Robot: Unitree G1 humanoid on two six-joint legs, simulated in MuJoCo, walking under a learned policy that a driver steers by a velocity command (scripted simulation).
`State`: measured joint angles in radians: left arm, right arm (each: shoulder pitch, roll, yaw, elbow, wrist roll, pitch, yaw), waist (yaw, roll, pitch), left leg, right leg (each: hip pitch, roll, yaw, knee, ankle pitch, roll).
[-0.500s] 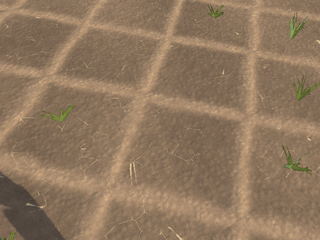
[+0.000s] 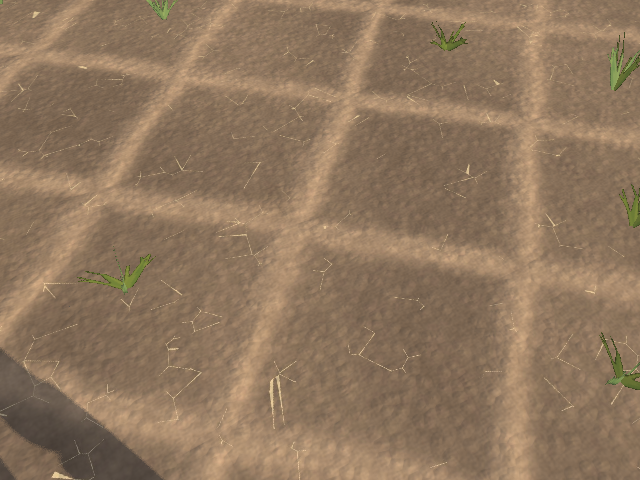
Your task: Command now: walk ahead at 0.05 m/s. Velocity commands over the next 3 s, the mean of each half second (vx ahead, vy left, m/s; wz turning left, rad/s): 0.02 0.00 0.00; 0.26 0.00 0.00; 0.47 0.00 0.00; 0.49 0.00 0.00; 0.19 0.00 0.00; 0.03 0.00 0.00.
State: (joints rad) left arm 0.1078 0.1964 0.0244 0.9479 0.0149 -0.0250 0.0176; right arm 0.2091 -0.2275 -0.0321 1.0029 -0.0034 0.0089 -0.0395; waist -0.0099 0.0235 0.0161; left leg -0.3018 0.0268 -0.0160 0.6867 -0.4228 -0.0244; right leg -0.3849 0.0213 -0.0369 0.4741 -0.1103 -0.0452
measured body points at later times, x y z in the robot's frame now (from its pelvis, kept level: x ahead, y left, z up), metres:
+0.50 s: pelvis +0.04 +0.02 +0.00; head +0.05 +0.02 +0.45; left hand +0.11 +0.27 -0.15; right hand +0.04 -0.21 -0.15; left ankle -0.01 +0.14 -0.73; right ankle +0.09 -0.10 -0.73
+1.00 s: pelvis +0.16 -0.02 +0.01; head +0.16 -0.04 +0.46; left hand +0.13 +0.22 -0.13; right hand +0.24 -0.29 -0.13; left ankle +0.18 +0.13 -0.64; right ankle +0.11 -0.10 -0.73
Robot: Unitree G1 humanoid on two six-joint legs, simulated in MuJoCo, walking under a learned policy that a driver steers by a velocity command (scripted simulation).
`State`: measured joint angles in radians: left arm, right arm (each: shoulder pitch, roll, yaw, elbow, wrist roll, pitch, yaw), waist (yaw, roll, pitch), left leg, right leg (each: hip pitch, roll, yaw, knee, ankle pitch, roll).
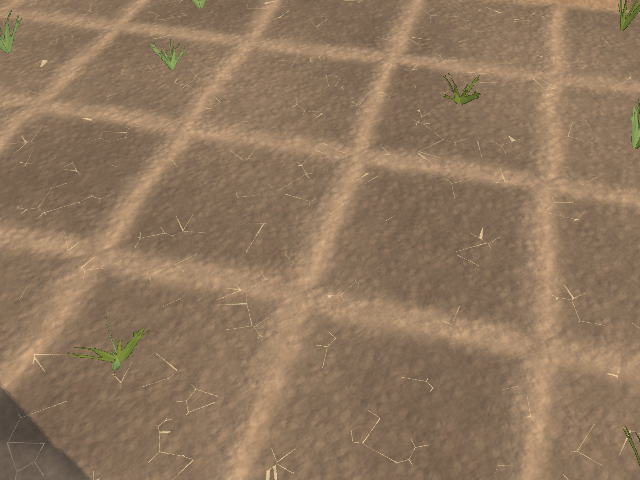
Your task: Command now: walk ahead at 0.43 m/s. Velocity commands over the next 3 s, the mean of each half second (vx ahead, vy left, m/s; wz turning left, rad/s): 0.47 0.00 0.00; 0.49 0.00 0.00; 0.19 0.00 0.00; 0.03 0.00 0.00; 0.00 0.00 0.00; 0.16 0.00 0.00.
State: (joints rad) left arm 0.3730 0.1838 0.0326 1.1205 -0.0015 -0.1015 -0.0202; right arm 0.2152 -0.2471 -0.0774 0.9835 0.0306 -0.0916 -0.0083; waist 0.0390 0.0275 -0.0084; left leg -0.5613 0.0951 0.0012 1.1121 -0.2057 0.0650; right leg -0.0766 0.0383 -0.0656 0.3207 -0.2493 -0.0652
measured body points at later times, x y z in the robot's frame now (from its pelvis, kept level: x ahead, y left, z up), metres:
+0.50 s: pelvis +0.28 +0.07 -0.01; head +0.30 +0.08 +0.44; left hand +0.34 +0.34 -0.15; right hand +0.35 -0.19 -0.14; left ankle +0.33 +0.15 -0.75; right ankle +0.24 -0.08 -0.65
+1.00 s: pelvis +0.57 +0.00 -0.01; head +0.60 -0.01 +0.43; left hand +0.70 +0.27 -0.13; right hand +0.59 -0.26 -0.16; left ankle +0.45 +0.15 -0.65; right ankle +0.64 -0.08 -0.75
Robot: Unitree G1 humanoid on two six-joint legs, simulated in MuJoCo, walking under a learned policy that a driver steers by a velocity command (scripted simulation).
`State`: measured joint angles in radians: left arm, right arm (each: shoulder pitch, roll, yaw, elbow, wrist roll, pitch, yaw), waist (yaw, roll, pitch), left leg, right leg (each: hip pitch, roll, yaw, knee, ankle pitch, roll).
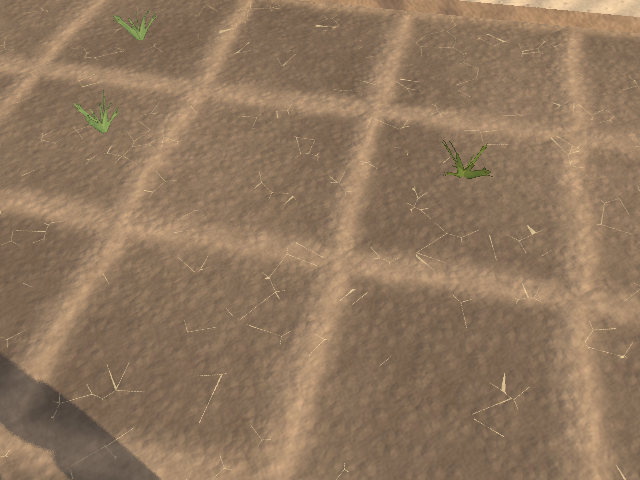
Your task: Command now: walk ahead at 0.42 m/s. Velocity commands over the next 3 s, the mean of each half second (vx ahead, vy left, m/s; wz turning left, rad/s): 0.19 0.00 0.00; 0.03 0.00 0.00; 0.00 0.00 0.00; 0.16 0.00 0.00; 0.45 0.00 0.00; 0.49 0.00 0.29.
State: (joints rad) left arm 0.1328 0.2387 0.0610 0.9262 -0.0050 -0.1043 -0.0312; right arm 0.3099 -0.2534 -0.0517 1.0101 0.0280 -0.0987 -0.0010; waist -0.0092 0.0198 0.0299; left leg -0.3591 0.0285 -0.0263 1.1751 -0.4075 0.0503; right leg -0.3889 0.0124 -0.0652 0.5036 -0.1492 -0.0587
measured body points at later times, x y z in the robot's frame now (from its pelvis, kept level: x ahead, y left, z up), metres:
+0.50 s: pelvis +0.17 +0.02 +0.00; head +0.20 +0.03 +0.45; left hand +0.24 +0.28 -0.15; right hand +0.30 -0.22 -0.13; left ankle +0.26 +0.12 -0.73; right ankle +0.12 -0.10 -0.71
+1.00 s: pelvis +0.22 +0.00 +0.00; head +0.23 +0.00 +0.45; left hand +0.23 +0.24 -0.15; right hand +0.30 -0.25 -0.15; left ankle +0.26 +0.12 -0.73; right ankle +0.17 -0.11 -0.73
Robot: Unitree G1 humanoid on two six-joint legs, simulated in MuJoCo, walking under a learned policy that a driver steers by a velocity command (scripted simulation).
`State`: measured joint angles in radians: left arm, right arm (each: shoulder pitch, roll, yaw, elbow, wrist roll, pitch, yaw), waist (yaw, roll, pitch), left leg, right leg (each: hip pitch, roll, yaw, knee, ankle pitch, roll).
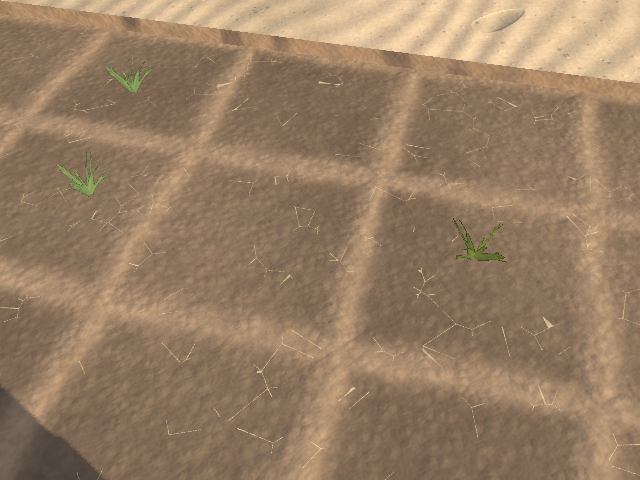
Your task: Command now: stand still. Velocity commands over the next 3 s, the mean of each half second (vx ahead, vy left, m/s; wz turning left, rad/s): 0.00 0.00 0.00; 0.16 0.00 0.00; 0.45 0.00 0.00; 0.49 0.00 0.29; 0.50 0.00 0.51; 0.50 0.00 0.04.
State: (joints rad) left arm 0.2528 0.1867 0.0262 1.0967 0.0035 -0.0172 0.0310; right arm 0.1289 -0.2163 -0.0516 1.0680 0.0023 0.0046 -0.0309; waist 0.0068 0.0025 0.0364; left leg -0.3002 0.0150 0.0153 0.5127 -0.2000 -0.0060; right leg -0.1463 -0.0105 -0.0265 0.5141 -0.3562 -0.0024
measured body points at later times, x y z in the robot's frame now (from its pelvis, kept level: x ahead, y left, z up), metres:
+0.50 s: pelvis +0.00 -0.01 +0.00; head +0.01 -0.01 +0.45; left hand -0.01 +0.23 -0.15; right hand +0.06 -0.26 -0.15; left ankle +0.05 +0.12 -0.73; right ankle -0.05 -0.11 -0.73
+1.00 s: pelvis +0.08 +0.04 -0.01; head +0.09 +0.06 +0.44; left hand +0.05 +0.30 -0.17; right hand +0.12 -0.23 -0.14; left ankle +0.08 +0.13 -0.73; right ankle -0.04 -0.10 -0.68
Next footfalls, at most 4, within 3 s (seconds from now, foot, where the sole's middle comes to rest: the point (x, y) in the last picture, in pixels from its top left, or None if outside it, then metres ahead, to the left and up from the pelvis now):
1.44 right None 0.50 -0.09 -0.77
2.02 left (269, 350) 0.80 0.16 -0.77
2.50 right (309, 242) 1.14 0.08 -0.77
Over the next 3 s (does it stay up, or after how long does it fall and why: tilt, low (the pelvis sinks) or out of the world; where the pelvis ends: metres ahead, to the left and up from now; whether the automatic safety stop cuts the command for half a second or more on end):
stays up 1.16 0.24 0.00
